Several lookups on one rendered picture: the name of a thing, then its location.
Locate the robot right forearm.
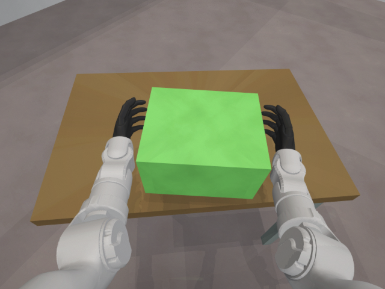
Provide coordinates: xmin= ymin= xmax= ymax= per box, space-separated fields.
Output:
xmin=270 ymin=149 xmax=354 ymax=277

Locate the table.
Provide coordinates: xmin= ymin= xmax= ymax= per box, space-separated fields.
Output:
xmin=30 ymin=69 xmax=360 ymax=245

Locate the robot right upper arm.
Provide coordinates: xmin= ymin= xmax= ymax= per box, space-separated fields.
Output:
xmin=275 ymin=226 xmax=382 ymax=289

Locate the left robot hand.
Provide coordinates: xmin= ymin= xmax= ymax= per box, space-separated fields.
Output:
xmin=113 ymin=97 xmax=147 ymax=139

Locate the right robot hand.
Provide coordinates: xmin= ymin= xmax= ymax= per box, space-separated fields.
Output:
xmin=261 ymin=105 xmax=295 ymax=152

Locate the robot left forearm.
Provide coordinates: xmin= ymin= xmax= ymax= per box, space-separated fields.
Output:
xmin=57 ymin=136 xmax=135 ymax=268

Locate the carton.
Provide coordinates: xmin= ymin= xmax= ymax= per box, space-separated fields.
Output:
xmin=136 ymin=87 xmax=271 ymax=199

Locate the robot left upper arm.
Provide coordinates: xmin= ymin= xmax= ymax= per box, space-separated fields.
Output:
xmin=18 ymin=217 xmax=132 ymax=289

